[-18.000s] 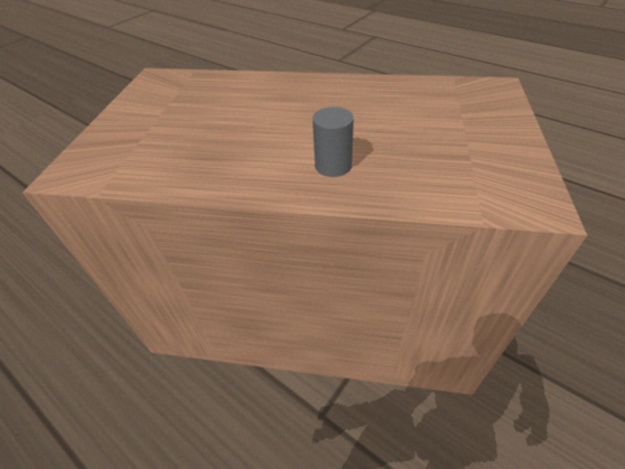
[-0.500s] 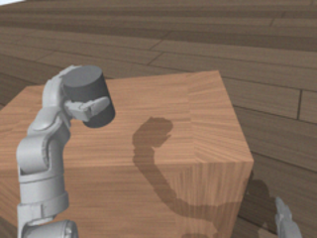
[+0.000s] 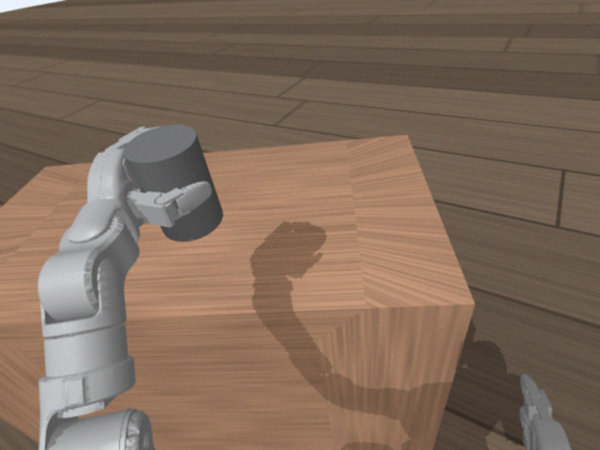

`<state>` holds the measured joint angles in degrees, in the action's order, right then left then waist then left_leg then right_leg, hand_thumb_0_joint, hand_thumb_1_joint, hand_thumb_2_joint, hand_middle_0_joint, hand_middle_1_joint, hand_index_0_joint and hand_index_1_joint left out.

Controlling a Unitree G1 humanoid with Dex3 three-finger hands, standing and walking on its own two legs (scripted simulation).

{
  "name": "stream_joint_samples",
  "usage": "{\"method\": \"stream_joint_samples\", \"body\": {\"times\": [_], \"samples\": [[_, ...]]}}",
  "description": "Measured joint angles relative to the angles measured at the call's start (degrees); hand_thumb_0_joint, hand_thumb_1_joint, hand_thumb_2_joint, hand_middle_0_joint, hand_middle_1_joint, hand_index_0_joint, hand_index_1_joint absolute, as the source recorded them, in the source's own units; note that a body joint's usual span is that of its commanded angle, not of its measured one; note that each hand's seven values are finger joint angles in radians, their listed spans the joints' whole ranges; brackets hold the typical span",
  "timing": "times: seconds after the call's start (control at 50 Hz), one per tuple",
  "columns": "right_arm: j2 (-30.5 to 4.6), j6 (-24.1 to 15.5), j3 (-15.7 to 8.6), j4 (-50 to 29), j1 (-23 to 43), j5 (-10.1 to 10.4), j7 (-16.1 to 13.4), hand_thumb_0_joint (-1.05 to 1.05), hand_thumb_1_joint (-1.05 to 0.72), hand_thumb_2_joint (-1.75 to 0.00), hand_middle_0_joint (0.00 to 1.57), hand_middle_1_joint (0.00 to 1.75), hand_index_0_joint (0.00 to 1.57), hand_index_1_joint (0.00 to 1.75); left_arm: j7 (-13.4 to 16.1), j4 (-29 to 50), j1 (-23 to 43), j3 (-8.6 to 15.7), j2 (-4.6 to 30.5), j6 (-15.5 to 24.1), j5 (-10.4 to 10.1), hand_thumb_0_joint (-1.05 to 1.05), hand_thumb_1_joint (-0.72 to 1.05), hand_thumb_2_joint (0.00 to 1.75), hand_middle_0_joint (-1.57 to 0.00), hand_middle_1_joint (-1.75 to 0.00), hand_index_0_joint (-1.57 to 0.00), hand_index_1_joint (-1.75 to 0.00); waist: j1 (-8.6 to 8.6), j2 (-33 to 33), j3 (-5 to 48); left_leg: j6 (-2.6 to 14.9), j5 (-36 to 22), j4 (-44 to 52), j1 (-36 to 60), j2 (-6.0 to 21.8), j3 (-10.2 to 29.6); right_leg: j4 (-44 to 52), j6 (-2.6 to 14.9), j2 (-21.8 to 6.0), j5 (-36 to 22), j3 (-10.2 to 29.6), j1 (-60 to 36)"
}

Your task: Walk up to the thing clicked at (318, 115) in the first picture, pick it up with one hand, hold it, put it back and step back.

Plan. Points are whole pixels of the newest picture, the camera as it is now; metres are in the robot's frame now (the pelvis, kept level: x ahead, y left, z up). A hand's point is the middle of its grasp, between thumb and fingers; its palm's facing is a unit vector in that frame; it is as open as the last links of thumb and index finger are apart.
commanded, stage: hold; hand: left
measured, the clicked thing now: (178, 184) +0.35 +0.17 +0.25
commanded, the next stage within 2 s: crouch in 0.40 s
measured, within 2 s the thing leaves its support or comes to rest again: neither
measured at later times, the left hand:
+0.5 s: hand (176, 168) +0.35 +0.16 +0.28, palm faces +0.13 -0.99 +0.02, open 10.8 cm
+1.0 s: hand (187, 202) +0.40 +0.19 +0.19, palm faces +0.19 -0.98 +0.00, open 10.8 cm
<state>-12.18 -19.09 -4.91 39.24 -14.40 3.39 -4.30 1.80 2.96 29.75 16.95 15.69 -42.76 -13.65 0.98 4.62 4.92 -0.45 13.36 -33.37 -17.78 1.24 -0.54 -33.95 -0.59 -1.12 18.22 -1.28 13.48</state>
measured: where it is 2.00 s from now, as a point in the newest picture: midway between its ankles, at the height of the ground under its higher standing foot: outside the picture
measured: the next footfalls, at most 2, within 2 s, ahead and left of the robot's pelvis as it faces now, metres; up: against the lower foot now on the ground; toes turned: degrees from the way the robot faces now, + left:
none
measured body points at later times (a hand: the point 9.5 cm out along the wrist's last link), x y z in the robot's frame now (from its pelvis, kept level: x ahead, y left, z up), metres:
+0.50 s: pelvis +0.00 +0.00 +0.00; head -0.06 -0.03 +0.45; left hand +0.34 +0.22 +0.28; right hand +0.18 -0.25 -0.06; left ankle +0.05 +0.12 -0.73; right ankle +0.00 -0.12 -0.73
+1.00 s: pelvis -0.01 +0.00 +0.00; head -0.02 -0.01 +0.45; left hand +0.39 +0.24 +0.20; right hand +0.16 -0.25 -0.07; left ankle +0.05 +0.12 -0.73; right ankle +0.00 -0.12 -0.73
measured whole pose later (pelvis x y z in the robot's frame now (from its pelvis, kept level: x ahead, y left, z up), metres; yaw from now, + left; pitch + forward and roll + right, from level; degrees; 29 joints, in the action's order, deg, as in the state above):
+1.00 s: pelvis -0.01 +0.00 +0.00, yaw +0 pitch +0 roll +0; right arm -12.0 -21.4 -3.1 41.7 -11.7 1.7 -5.9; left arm 0.3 -24.3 36.6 16.0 19.4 -26.8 -9.9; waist -1.7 2.1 3.1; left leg -0.5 12.3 -33.7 -21.6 1.4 -0.4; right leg -34.4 -0.5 -0.9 17.2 -1.3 17.4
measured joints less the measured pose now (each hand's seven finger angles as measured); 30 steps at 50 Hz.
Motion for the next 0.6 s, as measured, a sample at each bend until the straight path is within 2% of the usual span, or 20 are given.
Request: {"method": "stream_joint_samples", "body": {"times": [0.1,0.28,0.42,0.6], "samples": [[-0.27,-0.34,0.11,0.07,0.19,-0.32,-0.42,-0.01,0.52,-0.06,0.05,0.05,0.05,0.05,-0.31,2.32,-1.79,0.10,0.68,0.70,0.63,0.00,-0.50,1.14,-0.64,-1.04,-0.67,-1.05,0.11,0.38,-0.43,-0.08,0.05,-0.16,-0.14,0.16,-0.02,-0.01,0.08,0.16,-0.07,0.03,0.11],[-0.03,-1.06,0.47,2.22,1.76,-0.67,-1.08,-0.02,0.51,-0.06,0.05,0.05,0.05,0.05,-2.28,4.76,-2.45,-0.73,0.46,-0.11,-0.48,0.00,-0.50,1.14,-0.64,-1.04,-0.67,-1.05,0.87,1.04,0.33,-0.01,-0.01,-0.04,-0.06,-0.11,0.43,0.17,0.01,-0.07,0.02,-0.43,-0.22],[0.32,-0.96,0.49,2.32,2.11,-0.51,-1.28,-0.01,0.52,-0.06,0.05,0.05,0.05,0.05,-1.61,-0.84,1.88,-1.06,0.30,-1.12,-1.22,0.00,-0.50,1.14,-0.64,-1.04,-0.67,-1.05,0.59,0.53,0.95,0.02,-0.29,0.39,0.37,-0.38,0.47,0.04,-0.04,-0.34,0.12,-0.49,-0.45],[-0.05,-0.76,-0.01,-0.16,0.42,-0.01,-0.41,-0.01,0.53,-0.06,0.05,0.05,0.05,0.05,-0.11,-4.85,3.61,-0.44,0.69,0.70,0.30,0.00,-0.50,1.14,-0.64,-1.03,-0.68,-1.05,-0.33,-0.18,0.30,-0.10,-0.45,0.44,-0.09,0.00,-0.03,0.07,0.11,0.01,-0.28,0.04,0.29]]}}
